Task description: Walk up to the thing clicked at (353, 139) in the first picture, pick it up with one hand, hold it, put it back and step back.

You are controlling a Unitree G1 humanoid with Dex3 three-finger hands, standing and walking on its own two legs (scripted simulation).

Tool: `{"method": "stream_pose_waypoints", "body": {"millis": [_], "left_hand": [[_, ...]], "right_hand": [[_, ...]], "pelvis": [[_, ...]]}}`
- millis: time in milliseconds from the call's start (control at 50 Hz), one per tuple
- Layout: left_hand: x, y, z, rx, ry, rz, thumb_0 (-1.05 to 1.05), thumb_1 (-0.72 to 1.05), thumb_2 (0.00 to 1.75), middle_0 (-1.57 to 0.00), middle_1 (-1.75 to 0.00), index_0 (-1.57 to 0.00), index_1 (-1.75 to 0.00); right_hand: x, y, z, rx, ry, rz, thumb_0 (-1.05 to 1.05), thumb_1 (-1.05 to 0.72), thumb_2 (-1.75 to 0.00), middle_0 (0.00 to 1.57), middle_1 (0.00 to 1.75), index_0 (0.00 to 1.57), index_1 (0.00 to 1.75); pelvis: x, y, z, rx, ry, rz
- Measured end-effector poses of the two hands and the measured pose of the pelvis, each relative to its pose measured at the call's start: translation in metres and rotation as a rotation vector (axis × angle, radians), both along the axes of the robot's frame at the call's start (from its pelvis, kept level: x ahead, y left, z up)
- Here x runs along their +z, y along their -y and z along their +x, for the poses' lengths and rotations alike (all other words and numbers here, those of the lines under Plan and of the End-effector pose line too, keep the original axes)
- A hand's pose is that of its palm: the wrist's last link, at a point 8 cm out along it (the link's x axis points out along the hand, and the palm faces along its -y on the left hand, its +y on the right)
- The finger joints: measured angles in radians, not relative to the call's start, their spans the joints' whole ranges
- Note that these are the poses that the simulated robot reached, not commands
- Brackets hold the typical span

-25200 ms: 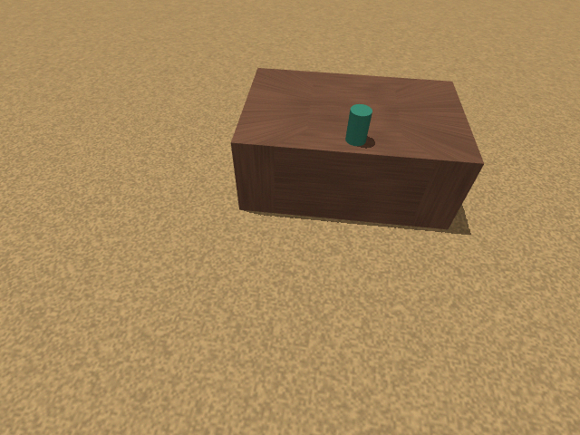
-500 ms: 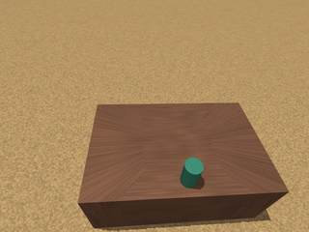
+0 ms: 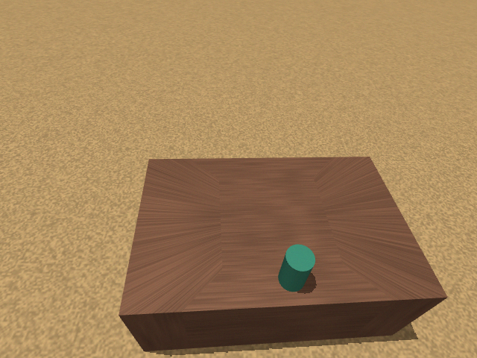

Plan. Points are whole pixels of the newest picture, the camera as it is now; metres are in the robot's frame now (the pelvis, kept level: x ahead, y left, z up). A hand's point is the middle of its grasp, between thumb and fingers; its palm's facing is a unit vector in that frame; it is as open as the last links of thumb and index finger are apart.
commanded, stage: stand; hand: right
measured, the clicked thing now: (295, 268) +0.44 -0.20 -0.32
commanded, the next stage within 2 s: none
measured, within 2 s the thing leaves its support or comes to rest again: neither
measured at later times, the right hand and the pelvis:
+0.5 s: hand out of the picture +0.09 -0.25 -0.15, palm faces -0.02 +0.93 -0.36, open 7.8 cm; pelvis +0.01 +0.00 +0.00, yaw +1 degrees
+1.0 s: hand out of the picture +0.09 -0.26 -0.15, palm faces -0.03 +0.94 -0.35, open 7.4 cm; pelvis +0.01 +0.00 +0.00, yaw +1 degrees
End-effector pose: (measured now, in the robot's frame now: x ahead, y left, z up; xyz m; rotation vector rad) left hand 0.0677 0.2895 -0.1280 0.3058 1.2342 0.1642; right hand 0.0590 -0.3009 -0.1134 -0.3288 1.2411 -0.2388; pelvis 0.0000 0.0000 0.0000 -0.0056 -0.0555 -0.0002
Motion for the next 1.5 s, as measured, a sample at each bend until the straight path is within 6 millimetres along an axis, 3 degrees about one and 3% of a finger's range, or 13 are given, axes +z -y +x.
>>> {"method": "stream_pose_waypoints", "body": {"millis": [120, 280, 380, 500, 720, 1500], "left_hand": [[0.001, -0.002, 0.004, 0.001, -0.002, 0.002, 0.00, 0.90, 0.90, -0.20, -0.30, -0.20, -0.30], [0.001, -0.004, 0.005, 0.009, -0.012, 0.003, 0.00, 0.90, 0.90, -0.20, -0.30, -0.20, -0.30], [0.001, -0.004, 0.006, 0.013, -0.012, 0.004, 0.00, 0.90, 0.90, -0.20, -0.30, -0.20, -0.30], [0.002, -0.004, 0.007, 0.019, -0.007, 0.005, 0.00, 0.90, 0.90, -0.20, -0.30, -0.20, -0.30], [0.004, -0.002, 0.006, 0.024, -0.005, 0.008, 0.00, 0.90, 0.90, -0.20, -0.30, -0.20, -0.30], [0.006, 0.004, 0.008, 0.029, 0.007, 0.013, 0.00, 0.90, 0.90, -0.20, -0.30, -0.20, -0.30]], "right_hand": [[0.000, -0.001, 0.005, 0.002, 0.000, 0.002, 0.00, 0.23, -0.35, 0.15, 0.21, 0.16, 0.21], [-0.001, -0.004, 0.012, 0.008, -0.002, 0.008, 0.00, -0.32, -0.73, 0.19, 0.28, 0.20, 0.28], [-0.002, -0.005, 0.017, 0.013, -0.001, 0.012, 0.01, -0.64, -0.83, 0.20, 0.29, 0.20, 0.29], [-0.002, -0.006, 0.022, 0.020, 0.005, 0.015, 0.01, -0.82, -0.88, 0.20, 0.30, 0.21, 0.30], [-0.003, -0.004, 0.026, 0.025, 0.009, 0.019, 0.01, -0.90, -0.89, 0.20, 0.30, 0.21, 0.30], [-0.004, 0.004, 0.027, 0.033, 0.003, 0.022, 0.01, -0.91, -0.89, 0.20, 0.30, 0.21, 0.30]], "pelvis": [[0.000, -0.001, 0.003, 0.001, -0.004, 0.002], [0.000, -0.002, 0.007, 0.003, -0.010, 0.003], [0.000, -0.002, 0.009, 0.007, -0.010, 0.003], [0.001, -0.001, 0.011, 0.011, -0.010, 0.003], [0.001, 0.001, 0.012, 0.017, -0.012, 0.004], [0.001, 0.009, 0.014, 0.026, -0.012, 0.003]]}}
